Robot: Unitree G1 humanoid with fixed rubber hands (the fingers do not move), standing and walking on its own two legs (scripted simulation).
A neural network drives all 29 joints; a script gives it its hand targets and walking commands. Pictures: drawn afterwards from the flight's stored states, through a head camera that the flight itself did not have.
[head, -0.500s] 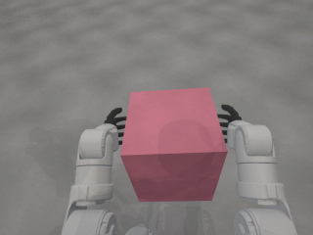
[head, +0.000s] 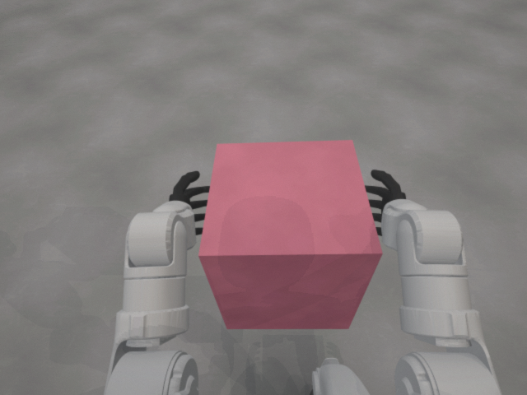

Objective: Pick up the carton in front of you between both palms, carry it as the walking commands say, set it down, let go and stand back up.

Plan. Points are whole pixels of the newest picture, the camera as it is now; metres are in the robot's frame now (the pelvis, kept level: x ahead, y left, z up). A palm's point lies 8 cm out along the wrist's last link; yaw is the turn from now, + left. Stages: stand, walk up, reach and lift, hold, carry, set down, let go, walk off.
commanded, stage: carry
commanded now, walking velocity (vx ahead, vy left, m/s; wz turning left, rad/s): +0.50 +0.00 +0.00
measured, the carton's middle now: (285, 240) +0.36 -0.03 +0.01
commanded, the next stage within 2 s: none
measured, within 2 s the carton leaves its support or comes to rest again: neither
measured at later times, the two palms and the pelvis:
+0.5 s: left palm (196, 98) +0.63 +0.12 +0.11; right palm (348, 88) +0.65 -0.18 +0.10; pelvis +0.33 -0.04 +0.02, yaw +2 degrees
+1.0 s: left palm (197, 37) +0.90 +0.14 +0.10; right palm (318, 31) +0.89 -0.16 +0.11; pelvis +0.64 +0.00 +0.02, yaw -1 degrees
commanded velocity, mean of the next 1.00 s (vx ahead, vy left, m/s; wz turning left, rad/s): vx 0.50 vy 0.00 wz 0.00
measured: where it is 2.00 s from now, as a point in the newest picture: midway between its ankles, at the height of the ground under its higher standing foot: (264, 164)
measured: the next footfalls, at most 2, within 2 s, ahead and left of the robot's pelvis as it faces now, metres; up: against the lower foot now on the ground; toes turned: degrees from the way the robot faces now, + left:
right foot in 0.14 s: +0.30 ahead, -0.11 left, +0.00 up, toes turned -6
left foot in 0.66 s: +0.60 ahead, +0.08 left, +0.00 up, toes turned +10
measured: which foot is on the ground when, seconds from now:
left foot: down 0.00-0.14, up 0.16-0.64, down 0.66-1.00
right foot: up 0.00-0.12, down 0.14-0.68, up 0.70-1.00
